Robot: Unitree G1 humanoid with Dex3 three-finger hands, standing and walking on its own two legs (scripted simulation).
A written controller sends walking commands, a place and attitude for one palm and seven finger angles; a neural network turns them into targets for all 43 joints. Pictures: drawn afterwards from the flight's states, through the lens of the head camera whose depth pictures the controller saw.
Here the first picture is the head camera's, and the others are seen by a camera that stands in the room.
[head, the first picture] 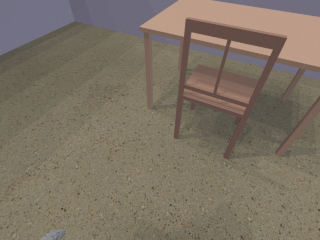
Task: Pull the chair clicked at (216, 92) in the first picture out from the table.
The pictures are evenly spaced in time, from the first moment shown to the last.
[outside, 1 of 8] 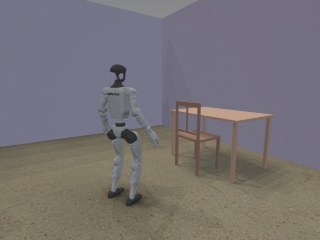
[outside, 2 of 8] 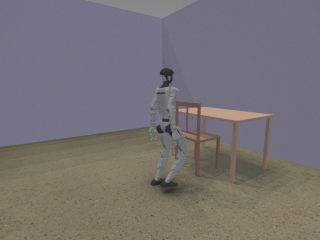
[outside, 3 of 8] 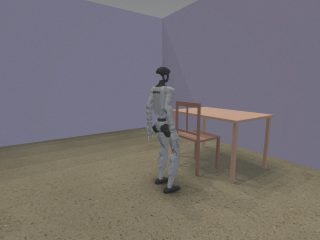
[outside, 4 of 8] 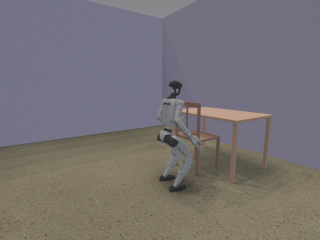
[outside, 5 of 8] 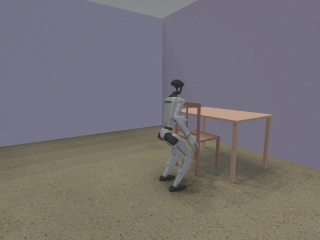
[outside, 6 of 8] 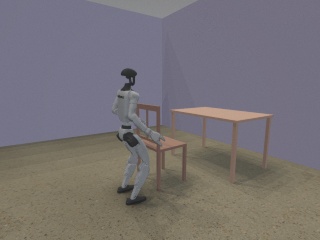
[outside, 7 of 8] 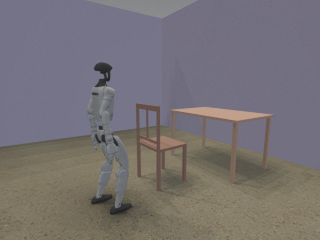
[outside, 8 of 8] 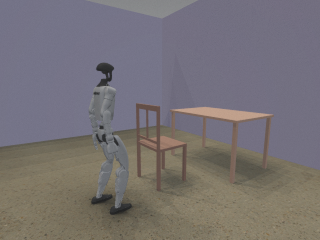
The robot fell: no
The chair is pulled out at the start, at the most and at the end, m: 0.00 0.60 0.60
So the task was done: yes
